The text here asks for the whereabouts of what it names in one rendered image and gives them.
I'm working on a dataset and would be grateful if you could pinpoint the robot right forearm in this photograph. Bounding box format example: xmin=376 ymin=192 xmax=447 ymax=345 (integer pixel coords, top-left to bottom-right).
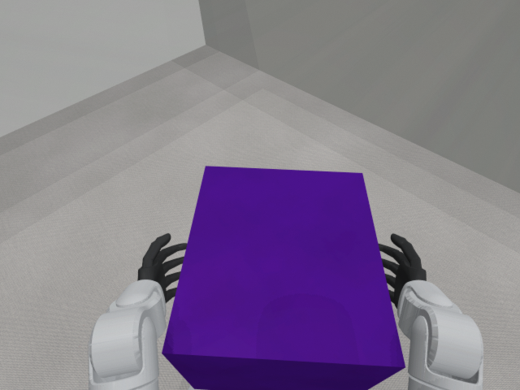
xmin=397 ymin=280 xmax=483 ymax=390

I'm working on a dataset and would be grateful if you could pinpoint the left robot hand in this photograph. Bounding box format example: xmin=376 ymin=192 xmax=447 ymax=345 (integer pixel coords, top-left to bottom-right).
xmin=137 ymin=233 xmax=187 ymax=303

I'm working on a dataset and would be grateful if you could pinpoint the robot left forearm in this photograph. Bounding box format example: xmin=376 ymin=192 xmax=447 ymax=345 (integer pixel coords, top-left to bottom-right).
xmin=88 ymin=279 xmax=167 ymax=390

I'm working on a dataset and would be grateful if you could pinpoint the carton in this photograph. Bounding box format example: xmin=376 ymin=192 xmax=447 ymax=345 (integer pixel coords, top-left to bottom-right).
xmin=162 ymin=166 xmax=405 ymax=390

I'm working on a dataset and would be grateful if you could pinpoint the right robot hand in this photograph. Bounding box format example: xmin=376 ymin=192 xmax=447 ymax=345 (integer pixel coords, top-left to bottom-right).
xmin=379 ymin=233 xmax=427 ymax=308

